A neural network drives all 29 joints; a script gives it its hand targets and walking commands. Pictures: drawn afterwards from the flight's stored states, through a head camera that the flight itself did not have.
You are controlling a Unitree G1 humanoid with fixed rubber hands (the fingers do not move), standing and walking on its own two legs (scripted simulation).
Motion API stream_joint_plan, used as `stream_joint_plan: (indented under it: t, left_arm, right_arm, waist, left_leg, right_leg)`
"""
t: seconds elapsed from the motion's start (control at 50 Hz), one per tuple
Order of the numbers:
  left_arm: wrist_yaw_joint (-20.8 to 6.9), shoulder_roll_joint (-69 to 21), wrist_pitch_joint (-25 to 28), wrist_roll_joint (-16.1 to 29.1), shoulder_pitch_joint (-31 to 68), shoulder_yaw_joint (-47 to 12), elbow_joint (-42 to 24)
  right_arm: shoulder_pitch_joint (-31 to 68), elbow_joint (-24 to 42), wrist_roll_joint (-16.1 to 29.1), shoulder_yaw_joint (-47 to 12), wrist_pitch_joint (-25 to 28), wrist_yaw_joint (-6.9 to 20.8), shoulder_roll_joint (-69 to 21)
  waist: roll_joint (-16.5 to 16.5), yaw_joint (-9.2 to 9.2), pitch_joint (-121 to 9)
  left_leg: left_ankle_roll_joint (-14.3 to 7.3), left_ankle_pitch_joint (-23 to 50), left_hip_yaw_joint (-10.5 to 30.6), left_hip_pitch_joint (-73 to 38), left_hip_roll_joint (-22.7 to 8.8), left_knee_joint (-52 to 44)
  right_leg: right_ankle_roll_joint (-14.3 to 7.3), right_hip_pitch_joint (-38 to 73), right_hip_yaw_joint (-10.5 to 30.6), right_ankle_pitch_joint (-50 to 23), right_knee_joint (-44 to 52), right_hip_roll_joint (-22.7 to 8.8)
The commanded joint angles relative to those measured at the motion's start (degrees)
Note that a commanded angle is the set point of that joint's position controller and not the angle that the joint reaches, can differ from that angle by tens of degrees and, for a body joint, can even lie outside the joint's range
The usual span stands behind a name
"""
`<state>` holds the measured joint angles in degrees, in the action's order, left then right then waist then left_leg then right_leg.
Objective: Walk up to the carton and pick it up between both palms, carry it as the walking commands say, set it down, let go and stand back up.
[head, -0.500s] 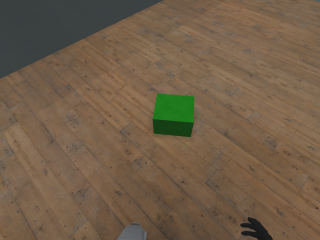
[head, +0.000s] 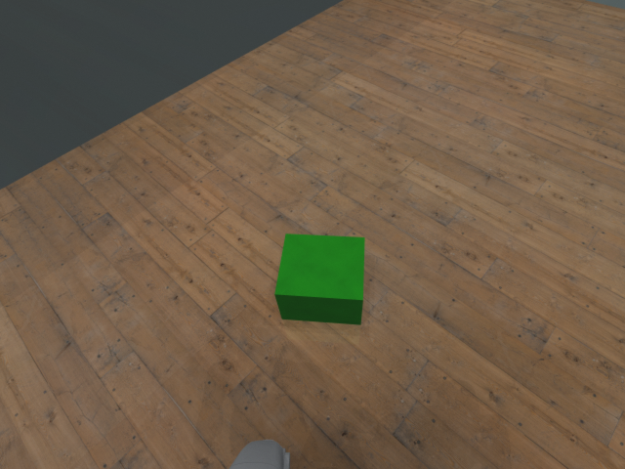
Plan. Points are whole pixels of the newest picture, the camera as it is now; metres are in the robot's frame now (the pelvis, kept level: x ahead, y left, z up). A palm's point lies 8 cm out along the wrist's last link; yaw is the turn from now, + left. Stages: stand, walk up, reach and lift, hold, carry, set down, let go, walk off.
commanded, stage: walk up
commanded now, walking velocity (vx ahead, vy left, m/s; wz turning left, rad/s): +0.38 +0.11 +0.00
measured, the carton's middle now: (322, 278) +0.74 +0.06 -0.67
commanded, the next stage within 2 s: stand in 1.84 s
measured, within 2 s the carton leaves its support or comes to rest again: neither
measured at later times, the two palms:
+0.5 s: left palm (164, 399) +0.22 +0.27 -0.14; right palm (481, 388) +0.25 -0.21 -0.14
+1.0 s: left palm (185, 377) +0.25 +0.24 -0.13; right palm (491, 369) +0.28 -0.23 -0.14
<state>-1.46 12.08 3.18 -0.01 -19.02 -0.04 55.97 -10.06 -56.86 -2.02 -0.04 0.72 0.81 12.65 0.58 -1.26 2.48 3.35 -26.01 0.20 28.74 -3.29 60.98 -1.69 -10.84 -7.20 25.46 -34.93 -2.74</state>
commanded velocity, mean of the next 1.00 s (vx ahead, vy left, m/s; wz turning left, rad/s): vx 0.17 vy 0.06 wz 0.00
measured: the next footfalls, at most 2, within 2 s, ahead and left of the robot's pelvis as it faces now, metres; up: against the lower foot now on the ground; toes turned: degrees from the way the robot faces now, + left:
left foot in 0.24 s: +0.28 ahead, +0.16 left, +0.00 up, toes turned +0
right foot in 0.58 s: +0.26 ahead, -0.10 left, +0.00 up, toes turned -4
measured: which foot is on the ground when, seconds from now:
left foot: up 0.00-0.22, down 0.24-0.90, up 0.92-1.00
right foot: down 0.00-0.26, up 0.28-0.56, down 0.58-1.00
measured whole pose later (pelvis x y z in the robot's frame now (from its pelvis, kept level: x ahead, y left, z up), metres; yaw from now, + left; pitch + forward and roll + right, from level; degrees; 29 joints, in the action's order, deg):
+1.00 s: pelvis +0.21 +0.01 +0.00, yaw +0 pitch +1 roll +2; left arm 0.8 10.7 0.2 0.0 -13.4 0.0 57.3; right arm -11.2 -56.7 -2.4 0.0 -2.8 0.1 12.1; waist -1.5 -0.8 -0.2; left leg 2.3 -24.1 -1.0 24.0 -0.2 51.1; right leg -1.3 -19.6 -2.8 19.5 -38.0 -3.7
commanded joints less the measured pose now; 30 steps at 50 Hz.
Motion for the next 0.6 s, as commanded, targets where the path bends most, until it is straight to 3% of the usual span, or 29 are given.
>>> stream_joint_plan:
  t: [0.0, 0.02, 0.04, 0.08, 0.12, 0.14, 0.16, 0.18, 0.2, 0.22, 0.24, 0.26, 0.28, 0.3, 0.34, 0.38, 0.4, 0.42, 0.44, 0.46, 0.48, 0.5, 0.52, 0.54, 0.56, 0.58]
  left_arm:
    - [2.3, 11.8, 2.4, -1.4, -15.2, 3.6, 3.3]
    - [2.7, 10.7, 2.3, -1.7, -15.5, 3.6, 3.3]
    - [2.6, 11.1, 1.9, -1.2, -14.6, 3.6, 3.5]
    - [2.8, 10.0, 1.7, -1.3, -12.1, 4.0, 2.5]
    - [2.6, 9.9, 1.2, -1.3, -9.9, 4.0, 2.1]
    - [2.8, 9.4, 1.0, -1.3, -7.6, 3.4, 1.2]
    - [2.8, 9.6, 1.0, -1.1, -7.1, 3.5, 0.9]
    - [2.7, 10.3, 1.0, -1.0, -5.5, 3.8, 0.1]
    - [2.7, 9.9, 0.8, -0.9, -5.1, 3.7, 0.8]
    - [2.7, 7.8, 1.1, -0.4, -6.5, 3.6, -0.3]
    - [2.9, 4.2, 0.9, 0.6, -8.9, 3.2, 1.0]
    - [3.0, 4.5, 0.2, 0.6, -9.3, 3.8, 1.3]
    - [3.1, 4.5, -0.1, 0.6, -7.2, 3.5, 0.3]
    - [2.9, 5.8, 0.3, -0.3, -3.4, 3.2, 0.3]
    - [2.1, 5.3, -0.3, -0.7, -2.1, 2.4, -0.1]
    - [1.6, 3.8, -1.3, -0.9, 1.1, 2.2, -0.3]
    - [1.4, 4.0, -2.0, -0.9, 2.1, 2.0, 0.0]
    - [1.6, 2.2, -2.2, -0.4, 1.0, 1.6, 0.6]
    - [1.3, 1.8, -2.1, -0.5, 0.2, 1.7, 0.6]
    - [1.2, 1.3, -2.3, -0.4, -0.4, 1.2, 1.3]
    - [1.6, 0.9, -2.7, 0.3, -1.6, 1.3, 2.1]
    - [2.2, 2.9, -3.1, 0.7, -1.6, 2.1, 2.5]
    - [2.3, 4.6, -2.5, 0.6, -3.9, 2.4, 3.4]
    - [2.6, 7.5, -1.6, -0.1, -3.8, 2.5, 2.0]
    - [2.5, 10.7, -1.7, 0.0, 1.1, 2.4, 0.9]
    - [2.3, 11.8, -2.2, -0.1, 3.4, 2.4, -0.5]
  right_arm:
    - [9.6, 5.9, 0.7, 2.1, 0.6, 0.5, 4.7]
    - [12.3, 7.1, 0.7, 1.9, 0.3, 0.6, 4.2]
    - [12.2, 6.5, 0.7, 1.8, 0.1, 0.7, 4.0]
    - [11.5, 6.0, 1.1, 1.4, -0.2, 0.9, 3.6]
    - [12.8, 5.3, 1.8, 0.8, -0.2, 0.6, 2.2]
    - [13.8, 5.5, 1.7, 0.9, 0.0, 1.0, 2.3]
    - [10.9, 4.6, 1.8, 0.7, 0.2, 1.0, 2.1]
    - [5.1, 3.0, 2.0, 1.4, 0.5, 0.9, 3.7]
    - [-2.2, 0.1, 1.8, 2.4, 1.4, 0.3, 6.4]
    - [-11.0, -1.5, 0.7, 4.1, 2.3, -0.4, 11.2]
    - [-15.5, -2.8, -0.4, 5.7, 3.0, -1.4, 15.7]
    - [-16.7, -2.8, 0.6, 4.9, 2.9, -1.3, 13.5]
    - [-13.9, -2.3, 1.8, 4.8, 2.5, -1.6, 11.4]
    - [-11.8, -2.0, 1.7, 4.5, 2.4, -2.1, 10.3]
    - [-6.5, -1.0, 1.8, 3.8, 2.1, -2.4, 7.2]
    - [-8.2, -0.6, 1.2, 3.6, 2.0, -2.3, 6.6]
    - [-6.3, -0.4, 1.2, 3.4, 2.0, -2.2, 6.5]
    - [-5.4, 0.2, 0.9, 3.2, 1.7, -1.9, 6.6]
    - [-2.2, 1.9, 0.5, 2.9, 1.3, -1.7, 6.7]
    - [1.0, 3.3, 0.4, 2.6, 1.0, -1.4, 6.3]
    - [3.7, 4.3, 0.8, 2.0, 0.0, -1.5, 5.8]
    - [5.9, 4.3, 1.4, 2.0, -1.0, -2.0, 7.9]
    - [4.6, 4.7, 1.8, 2.1, -1.3, -1.7, 7.2]
    - [2.0, 5.1, 2.3, 1.2, -1.2, -1.7, 3.7]
    - [-1.9, 3.6, 1.9, 0.7, -1.9, -1.8, 1.7]
    - [-3.0, 4.3, 1.7, 1.2, -2.9, -2.0, 3.0]
  waist:
    - [-5.9, -6.69, -0.2]
    - [-3.5, -6.64, -1.7]
    - [-4.4, -6.14, 0.2]
    - [-9.7, -5.00, 1.1]
    - [-9.8, -4.54, 1.1]
    - [-7.4, -3.88, 1.0]
    - [-9.4, -3.12, 0.6]
    - [-10.0, -0.23, -1.5]
    - [-6.9, 2.95, -8.1]
    - [1.8, 6.35, -15.5]
    - [16.0, 7.83, -20.4]
    - [9.7, 6.59, -22.3]
    - [6.4, 6.14, -17.6]
    - [5.7, 6.13, -13.2]
    - [10.1, 3.82, -13.1]
    - [8.7, 4.47, -11.9]
    - [8.7, 3.89, -10.4]
    - [10.9, 3.26, -7.7]
    - [10.1, 2.02, -8.3]
    - [13.9, 0.96, -5.4]
    - [11.1, -0.15, -3.9]
    - [9.8, -2.22, -1.3]
    - [7.1, -2.03, -5.3]
    - [-5.2, -1.16, -7.0]
    - [-14.7, 1.73, -5.8]
    - [-17.2, 1.72, -4.3]
  left_leg:
    - [-0.8, 7.8, -4.9, 17.0, -1.0, -6.0]
    - [-0.2, 8.7, -3.9, 15.9, -1.9, -6.9]
    - [0.0, 10.1, -3.9, 15.5, -2.2, -7.9]
    - [-0.1, 13.0, -5.7, 14.7, -0.8, -11.2]
    - [-0.2, 16.1, -8.9, 7.3, 0.8, -17.6]
    - [-1.1, 18.5, -10.0, 1.7, 1.4, -21.6]
    - [-2.0, 19.6, -12.4, -1.0, 3.9, -25.8]
    - [-3.3, 22.0, -14.2, -6.9, 4.6, -28.2]
    - [-6.4, 25.2, -12.4, -17.6, 4.8, -33.5]
    - [-10.2, 51.7, -0.8, -33.5, -6.3, -30.7]
    - [-17.0, 77.7, 18.3, -46.9, -22.9, -29.7]
    - [-15.9, 76.1, 22.2, -47.2, -21.9, -32.4]
    - [-15.0, 66.0, 20.6, -42.6, -19.5, -34.0]
    - [-14.1, 63.4, 18.0, -38.8, -18.8, -34.8]
    - [-13.6, 53.8, 13.2, -33.4, -15.7, -36.5]
    - [-13.3, 44.4, 13.2, -28.5, -14.8, -39.7]
    - [-13.6, 40.0, 12.1, -25.3, -14.4, -40.1]
    - [-14.2, 36.1, 10.2, -18.5, -13.8, -41.9]
    - [-13.5, 25.4, 7.9, -15.3, -11.3, -42.5]
    - [-12.7, 17.3, 6.8, -9.9, -10.6, -43.6]
    - [-10.9, 18.7, 3.4, -7.1, -7.0, -41.9]
    - [-10.3, 32.2, 3.3, -7.1, -6.2, -35.9]
    - [-8.1, 33.5, -0.1, -11.3, -4.5, -30.5]
    - [-5.7, 23.6, -2.9, -12.9, -0.9, -24.9]
    - [-4.1, 4.9, -3.0, -11.3, 3.0, -25.0]
    - [-4.6, -0.9, -1.0, -12.4, 3.8, -24.5]
  right_leg:
    - [-4.7, 22.7, 19.4, -69.8, 12.7, -17.9]
    - [-5.9, 22.2, 20.0, -69.9, 13.2, -18.8]
    - [-4.7, 21.4, 17.1, -67.9, 13.5, -18.1]
    - [-3.1, 21.3, 12.7, -69.2, 13.0, -15.2]
    - [-3.0, 14.8, 9.3, -65.6, 13.8, -13.3]
    - [-2.3, 12.1, 7.4, -68.0, 11.9, -11.8]
    - [-1.4, 11.3, 5.9, -73.0, 8.4, -10.1]
    - [-1.0, 10.6, 3.8, -74.5, 3.3, -9.7]
    - [0.3, 9.5, 3.9, -65.6, -7.3, -7.7]
    - [3.8, -1.5, 3.2, -43.4, -19.0, -4.5]
    - [5.4, -16.0, 3.1, 8.2, -38.8, 5.6]
    - [3.1, -17.5, 9.8, 12.0, -41.4, 3.0]
    - [2.7, -19.2, 10.4, 9.0, -38.3, 1.0]
    - [2.4, -22.0, 9.7, 6.0, -38.0, 0.4]
    - [2.2, -19.2, 8.8, 4.5, -30.8, -2.1]
    - [2.7, -15.2, 7.4, 5.3, -24.3, -1.3]
    - [2.4, -14.6, 6.9, 5.3, -21.2, -1.6]
    - [2.5, -11.2, 5.5, 4.7, -17.2, -1.7]
    - [1.9, -7.1, 4.8, 2.6, -11.9, -1.8]
    - [1.7, -5.6, 3.2, -2.0, -8.0, -1.3]
    - [1.9, -0.9, 3.2, -11.7, -2.2, -1.0]
    - [2.6, -0.4, 3.5, -14.5, 4.1, 0.3]
    - [2.1, 0.9, 3.9, -21.0, 7.4, 0.1]
    - [0.5, -0.6, 13.6, -30.7, 12.8, -7.3]
    - [-2.2, -2.1, 21.6, -38.4, 13.9, -13.0]
    - [-3.9, -5.1, 21.0, -37.7, 13.9, -13.5]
